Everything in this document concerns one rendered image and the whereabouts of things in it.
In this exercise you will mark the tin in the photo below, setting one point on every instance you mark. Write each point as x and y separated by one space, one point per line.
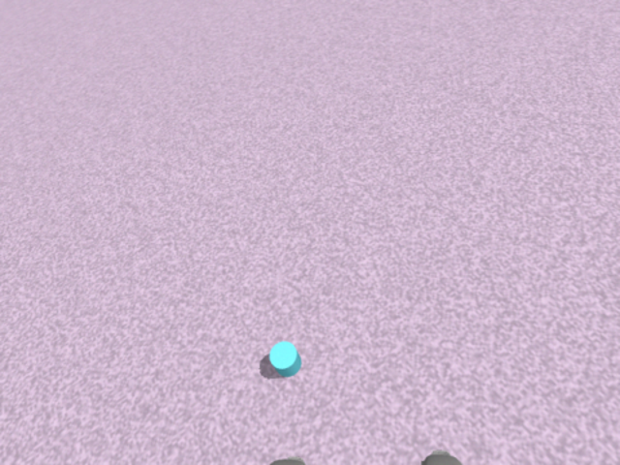
285 359

